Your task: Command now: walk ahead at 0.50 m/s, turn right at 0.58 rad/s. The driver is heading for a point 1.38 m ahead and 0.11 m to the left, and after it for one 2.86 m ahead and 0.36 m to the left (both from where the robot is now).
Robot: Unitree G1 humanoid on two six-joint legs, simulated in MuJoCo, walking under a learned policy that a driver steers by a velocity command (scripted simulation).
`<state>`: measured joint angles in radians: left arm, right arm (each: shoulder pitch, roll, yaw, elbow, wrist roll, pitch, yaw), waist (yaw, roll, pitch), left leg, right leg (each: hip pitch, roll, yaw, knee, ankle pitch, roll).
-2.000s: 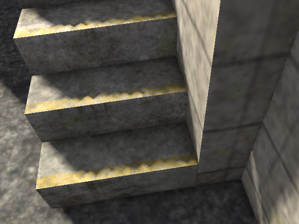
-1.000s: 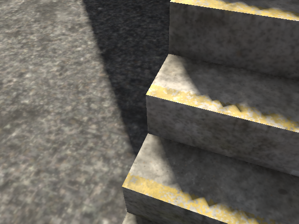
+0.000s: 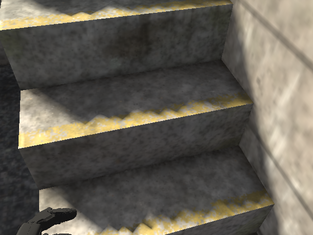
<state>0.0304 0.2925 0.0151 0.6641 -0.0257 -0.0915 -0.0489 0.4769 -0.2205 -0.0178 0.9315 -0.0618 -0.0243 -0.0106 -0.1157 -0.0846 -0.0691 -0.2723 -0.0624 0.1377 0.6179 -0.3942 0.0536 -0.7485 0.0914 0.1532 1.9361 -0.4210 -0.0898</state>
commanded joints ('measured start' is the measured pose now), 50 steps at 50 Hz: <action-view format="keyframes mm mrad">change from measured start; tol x32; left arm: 1 -3 -148 -79 -147 -14 10 -10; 11 -489 -227 -174 -332 -32 35 6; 16 474 179 20 186 82 117 56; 23 77 -249 -88 383 86 49 -4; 37 712 -18 23 407 30 185 131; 50 652 4 29 408 38 166 128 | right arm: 1 -118 -46 11 -73 20 -7 -12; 12 366 -187 26 211 78 -46 -62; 18 -345 83 10 -108 75 -83 51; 26 -107 137 96 -79 53 9 -16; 36 -805 186 143 -326 43 45 -16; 50 -802 270 139 -342 73 -24 20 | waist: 1 136 121 144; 8 44 94 209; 13 226 461 -294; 15 350 22 -581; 19 96 114 134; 40 157 -10 -282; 50 130 19 106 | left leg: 1 165 456 -582 -386 -64 182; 9 -66 279 -93 -572 512 68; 13 287 324 -15 -183 2297 156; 14 249 349 -82 93 2268 145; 16 -302 -2 -265 897 449 82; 17 -551 -18 -446 1329 349 80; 26 -802 -42 -345 1633 530 39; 37 -814 120 -63 677 -265 -105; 43 -304 193 -244 673 24 -68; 50 -692 171 -99 773 -399 -81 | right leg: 1 -643 -107 27 544 -49 39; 7 -646 -149 -81 264 213 23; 12 325 18 -530 -634 -201 -60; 16 799 -375 899 -1736 -479 -292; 19 195 -338 340 -1471 -158 -51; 24 183 -258 -201 -1437 626 46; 34 638 -368 -107 -1696 826 -59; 38 1028 -419 -70 -1582 1359 -29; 50 644 -496 6 -1907 -33 -106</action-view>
